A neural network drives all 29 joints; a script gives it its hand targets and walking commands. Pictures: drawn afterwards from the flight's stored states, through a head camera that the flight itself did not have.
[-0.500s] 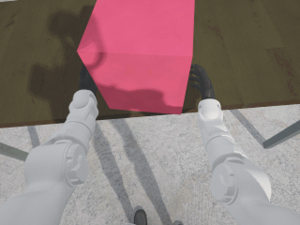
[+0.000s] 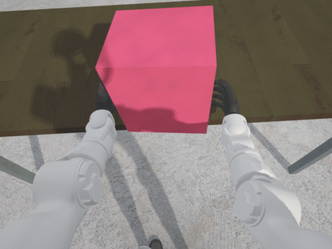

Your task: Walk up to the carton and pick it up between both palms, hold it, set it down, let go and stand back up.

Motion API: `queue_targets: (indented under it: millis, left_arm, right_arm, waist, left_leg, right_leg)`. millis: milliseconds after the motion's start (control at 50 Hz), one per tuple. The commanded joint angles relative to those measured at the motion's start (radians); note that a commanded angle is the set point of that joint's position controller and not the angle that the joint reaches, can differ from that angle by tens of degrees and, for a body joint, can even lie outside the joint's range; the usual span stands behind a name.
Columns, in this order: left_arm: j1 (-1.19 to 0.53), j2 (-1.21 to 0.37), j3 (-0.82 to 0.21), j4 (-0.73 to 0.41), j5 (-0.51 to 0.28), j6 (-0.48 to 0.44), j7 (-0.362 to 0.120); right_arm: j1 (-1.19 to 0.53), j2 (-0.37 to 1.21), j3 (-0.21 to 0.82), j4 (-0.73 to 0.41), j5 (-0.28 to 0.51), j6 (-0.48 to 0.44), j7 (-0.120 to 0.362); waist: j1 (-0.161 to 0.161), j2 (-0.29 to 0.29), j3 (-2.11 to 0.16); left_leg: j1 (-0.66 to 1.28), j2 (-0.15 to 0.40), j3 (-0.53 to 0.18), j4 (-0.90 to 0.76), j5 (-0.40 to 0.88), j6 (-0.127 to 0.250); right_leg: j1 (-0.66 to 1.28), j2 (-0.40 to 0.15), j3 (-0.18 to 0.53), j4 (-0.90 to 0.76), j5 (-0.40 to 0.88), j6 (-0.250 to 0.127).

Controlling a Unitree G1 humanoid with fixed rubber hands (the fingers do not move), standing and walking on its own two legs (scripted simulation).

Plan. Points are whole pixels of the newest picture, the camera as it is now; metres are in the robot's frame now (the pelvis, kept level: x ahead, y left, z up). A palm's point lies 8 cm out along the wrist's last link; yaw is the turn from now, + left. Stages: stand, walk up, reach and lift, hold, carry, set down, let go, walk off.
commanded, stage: reach and lift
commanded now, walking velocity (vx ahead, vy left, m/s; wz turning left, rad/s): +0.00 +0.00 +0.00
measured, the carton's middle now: (164, 77) +0.51 +0.06 +0.09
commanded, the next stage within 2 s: none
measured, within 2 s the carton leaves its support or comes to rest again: neither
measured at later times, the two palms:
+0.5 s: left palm (106, 106) +0.44 +0.20 +0.05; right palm (229, 102) +0.47 -0.10 +0.05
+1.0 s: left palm (104, 106) +0.43 +0.20 +0.07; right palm (232, 104) +0.46 -0.11 +0.06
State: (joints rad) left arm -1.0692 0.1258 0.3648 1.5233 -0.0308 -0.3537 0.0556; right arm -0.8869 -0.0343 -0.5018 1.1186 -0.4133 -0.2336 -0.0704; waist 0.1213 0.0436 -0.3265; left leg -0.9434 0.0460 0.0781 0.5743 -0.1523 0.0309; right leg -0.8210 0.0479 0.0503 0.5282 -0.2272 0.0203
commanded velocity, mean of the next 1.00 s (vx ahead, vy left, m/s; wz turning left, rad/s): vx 0.00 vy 0.00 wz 0.00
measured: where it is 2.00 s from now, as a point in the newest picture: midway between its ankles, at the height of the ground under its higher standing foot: outside the picture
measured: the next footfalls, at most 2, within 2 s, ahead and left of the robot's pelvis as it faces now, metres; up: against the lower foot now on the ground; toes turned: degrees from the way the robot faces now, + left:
none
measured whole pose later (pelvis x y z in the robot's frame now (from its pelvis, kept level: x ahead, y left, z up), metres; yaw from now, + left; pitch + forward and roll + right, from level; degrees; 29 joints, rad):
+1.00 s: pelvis +0.00 +0.00 +0.00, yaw +0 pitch +29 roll -3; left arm -1.03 0.09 0.34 1.44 -0.03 -0.22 0.12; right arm -0.90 -0.03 -0.51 1.12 -0.36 -0.13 -0.08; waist 0.12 0.03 -0.40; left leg -0.94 0.05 0.08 0.59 -0.16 0.03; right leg -0.81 0.05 0.05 0.53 -0.23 0.02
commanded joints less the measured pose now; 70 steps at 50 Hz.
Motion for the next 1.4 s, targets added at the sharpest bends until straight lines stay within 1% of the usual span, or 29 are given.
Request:
queue_targets:
  millis: [0,40,60,180,200,220,240,260,300,340,380,400,440,500,580,620,660,720,760,840,920,960,1040,1080,1160,1260,1280,1360,1380]
  left_arm:
    - [-0.765,-0.517,-0.223,-0.210,0.083,-0.003,-0.109]
    - [-0.799,-0.530,-0.238,-0.215,0.071,0.010,-0.103]
    - [-0.817,-0.528,-0.234,-0.227,0.075,0.013,-0.099]
    - [-0.814,-0.549,-0.256,-0.259,0.073,0.041,-0.092]
    - [-0.830,-0.532,-0.250,-0.276,0.079,0.043,-0.092]
    - [-0.850,-0.529,-0.236,-0.279,0.086,0.044,-0.094]
    - [-0.855,-0.525,-0.236,-0.273,0.083,0.046,-0.091]
    - [-0.835,-0.535,-0.236,-0.272,0.092,0.049,-0.092]
    - [-0.785,-0.542,-0.225,-0.275,0.095,0.064,-0.087]
    - [-0.801,-0.535,-0.222,-0.289,0.100,0.063,-0.090]
    - [-0.774,-0.539,-0.222,-0.296,0.103,0.070,-0.092]
    - [-0.791,-0.542,-0.228,-0.291,0.096,0.068,-0.093]
    - [-0.780,-0.538,-0.221,-0.288,0.103,0.068,-0.097]
    - [-0.724,-0.559,-0.223,-0.297,0.097,0.071,-0.100]
    - [-0.721,-0.573,-0.241,-0.261,0.092,0.077,-0.103]
    - [-0.665,-0.577,-0.247,-0.273,0.079,0.075,-0.107]
    - [-0.674,-0.592,-0.258,-0.257,0.087,0.076,-0.109]
    - [-0.696,-0.602,-0.272,-0.266,0.074,0.082,-0.110]
    - [-0.698,-0.622,-0.310,-0.295,0.045,0.082,-0.108]
    - [-0.748,-0.631,-0.326,-0.281,0.035,0.093,-0.108]
    - [-0.779,-0.632,-0.351,-0.287,0.010,0.108,-0.110]
    - [-0.815,-0.623,-0.350,-0.298,0.002,0.111,-0.112]
    - [-0.823,-0.630,-0.348,-0.293,-0.003,0.131,-0.116]
    - [-0.884,-0.627,-0.347,-0.298,0.003,0.144,-0.116]
    - [-0.898,-0.614,-0.354,-0.346,-0.008,0.169,-0.112]
    - [-0.969,-0.586,-0.329,-0.362,0.007,0.201,-0.107]
    - [-0.974,-0.567,-0.307,-0.378,0.017,0.204,-0.106]
    - [-0.986,-0.536,-0.272,-0.397,0.041,0.230,-0.104]
    - [-0.997,-0.520,-0.262,-0.422,0.046,0.236,-0.104]
  right_arm:
    - [-0.823,0.580,0.214,-0.017,-0.042,-0.093,0.191]
    - [-0.844,0.560,0.184,0.015,-0.048,-0.088,0.193]
    - [-0.850,0.565,0.175,0.024,-0.054,-0.081,0.194]
    - [-0.830,0.572,0.159,0.046,-0.048,-0.058,0.189]
    - [-0.809,0.567,0.148,0.073,-0.058,-0.052,0.189]
    - [-0.824,0.585,0.150,0.076,-0.060,-0.043,0.192]
    - [-0.833,0.572,0.147,0.076,-0.055,-0.045,0.190]
    - [-0.830,0.579,0.142,0.072,-0.061,-0.042,0.193]
    - [-0.819,0.569,0.148,0.079,-0.067,-0.039,0.192]
    - [-0.811,0.579,0.151,0.068,-0.064,-0.034,0.189]
    - [-0.803,0.597,0.172,0.071,-0.062,-0.027,0.191]
    - [-0.806,0.596,0.174,0.078,-0.057,-0.026,0.193]
    - [-0.803,0.607,0.187,0.096,-0.061,-0.018,0.191]
    - [-0.790,0.631,0.241,0.047,-0.037,-0.020,0.190]
    - [-0.819,0.614,0.245,0.055,-0.037,-0.021,0.190]
    - [-0.797,0.642,0.296,0.018,-0.020,-0.019,0.187]
    - [-0.789,0.637,0.287,0.050,-0.031,-0.017,0.185]
    - [-0.801,0.642,0.297,0.056,-0.021,-0.011,0.185]
    - [-0.815,0.654,0.323,0.012,0.004,-0.016,0.181]
    - [-0.855,0.653,0.330,0.022,0.020,0.000,0.187]
    - [-0.868,0.674,0.357,0.034,0.060,0.025,0.183]
    - [-0.895,0.683,0.387,0.009,0.093,0.038,0.183]
    - [-0.932,0.673,0.394,-0.005,0.123,0.054,0.184]
    - [-0.940,0.661,0.350,0.056,0.114,0.072,0.182]
    - [-0.991,0.638,0.345,0.016,0.160,0.093,0.183]
    - [-1.015,0.599,0.272,0.071,0.155,0.133,0.182]
    - [-0.996,0.616,0.274,0.074,0.162,0.145,0.176]
    - [-1.027,0.595,0.218,0.074,0.161,0.161,0.164]
    - [-1.008,0.577,0.197,0.097,0.158,0.165,0.162]
  waist:
    - [0.002,-0.077,-0.798]
    - [-0.022,-0.056,-0.774]
    - [-0.010,-0.051,-0.776]
    - [-0.025,-0.042,-0.815]
    - [-0.042,-0.038,-0.804]
    - [-0.017,-0.048,-0.798]
    - [-0.031,-0.063,-0.807]
    - [-0.023,-0.035,-0.815]
    - [-0.014,-0.040,-0.819]
    - [-0.021,-0.048,-0.829]
    - [-0.004,-0.050,-0.849]
    - [-0.017,-0.056,-0.856]
    - [-0.006,-0.049,-0.843]
    - [0.007,-0.063,-0.891]
    - [-0.008,-0.046,-0.893]
    - [0.006,-0.080,-0.936]
    - [-0.012,-0.054,-0.924]
    - [-0.006,-0.048,-0.925]
    - [-0.023,-0.055,-0.969]
    - [-0.026,-0.048,-0.952]
    - [-0.037,-0.058,-0.910]
    - [-0.019,-0.071,-0.913]
    - [-0.020,-0.084,-0.877]
    - [-0.044,-0.068,-0.807]
    - [-0.034,-0.057,-0.766]
    - [-0.050,-0.048,-0.680]
    - [-0.038,-0.055,-0.644]
    - [-0.051,-0.040,-0.572]
    - [-0.069,-0.044,-0.549]
  left_leg:
    - [0.813,0.062,-0.020,0.089,0.445,-0.062]
    - [0.871,0.077,-0.042,0.090,0.473,-0.079]
    - [0.882,0.072,-0.034,0.088,0.454,-0.080]
    - [0.930,0.074,-0.046,0.096,0.489,-0.082]
    - [0.937,0.078,-0.051,0.094,0.505,-0.084]
    - [0.907,0.067,-0.037,0.089,0.468,-0.078]
    - [0.879,0.068,-0.037,0.089,0.473,-0.079]
    - [0.912,0.071,-0.040,0.087,0.486,-0.079]
    - [0.960,0.074,-0.046,0.108,0.580,-0.077]
    - [0.962,0.065,-0.042,0.098,0.555,-0.078]
    - [0.974,0.064,-0.045,0.107,0.597,-0.069]
    - [0.973,0.062,-0.046,0.112,0.606,-0.072]
    - [0.995,0.059,-0.044,0.116,0.629,-0.066]
    - [1.004,0.049,-0.043,0.135,0.692,-0.056]
    - [1.048,0.058,-0.061,0.141,0.718,-0.062]
    - [1.017,0.046,-0.045,0.150,0.739,-0.048]
    - [1.049,0.050,-0.062,0.154,0.751,-0.050]
    - [1.081,0.054,-0.066,0.159,0.764,-0.051]
    - [1.067,0.053,-0.073,0.165,0.790,-0.059]
    - [1.048,0.051,-0.081,0.156,0.714,-0.058]
    - [1.036,0.047,-0.087,0.145,0.688,-0.053]
    - [0.991,0.031,-0.076,0.127,0.621,-0.053]
    - [0.964,0.023,-0.070,0.105,0.553,-0.051]
    - [0.991,0.038,-0.089,0.082,0.504,-0.061]
    - [0.972,0.026,-0.077,0.040,0.420,-0.069]
    - [0.958,0.032,-0.084,-0.014,0.279,-0.072]
    - [0.945,0.028,-0.081,-0.032,0.236,-0.065]
    - [0.940,0.023,-0.071,-0.076,0.165,-0.062]
    - [0.950,0.026,-0.075,-0.089,0.158,-0.065]
  right_leg:
    - [0.219,0.003,-0.153,0.048,0.180,0.016]
    - [0.155,0.003,-0.170,0.026,0.117,0.009]
    - [0.134,0.001,-0.161,0.009,0.087,0.006]
    - [0.134,0.000,-0.173,-0.002,0.099,-0.001]
    - [0.131,-0.005,-0.172,-0.002,0.110,-0.003]
    - [0.153,-0.008,-0.164,-0.008,0.099,-0.002]
    - [0.193,-0.002,-0.164,0.003,0.136,-0.003]
    - [0.149,-0.005,-0.166,0.002,0.110,-0.003]
    - [0.109,-0.008,-0.168,0.000,0.138,-0.006]
    - [0.138,-0.001,-0.170,-0.016,0.139,-0.008]
    - [0.131,-0.012,-0.163,0.001,0.188,-0.008]
    - [0.144,-0.007,-0.165,0.010,0.206,-0.008]
    - [0.091,-0.012,-0.161,0.006,0.189,-0.011]
    - [0.115,-0.012,-0.152,0.021,0.278,-0.008]
    - [0.035,-0.004,-0.164,0.005,0.225,-0.013]
    - [0.105,-0.004,-0.153,0.032,0.332,-0.011]
    - [0.038,-0.008,-0.164,0.030,0.297,-0.009]
    - [-0.008,-0.005,-0.162,0.011,0.253,-0.015]
    - [0.052,0.007,-0.160,0.025,0.309,-0.013]
    - [0.034,0.009,-0.159,0.013,0.222,-0.013]
    - [0.055,0.009,-0.153,0.016,0.243,-0.006]
    - [0.138,0.012,-0.145,0.008,0.244,-0.004]
    - [0.195,0.014,-0.134,0.011,0.247,-0.001]
    - [0.160,0.015,-0.145,-0.004,0.181,0.001]
    - [0.255,0.021,-0.131,-0.035,0.162,-0.005]
    - [0.278,0.014,-0.134,-0.066,0.081,-0.011]
    - [0.301,0.008,-0.127,-0.069,0.077,-0.005]
    - [0.333,-0.002,-0.127,-0.094,0.053,-0.007]
    - [0.334,-0.003,-0.129,-0.100,0.045,-0.009]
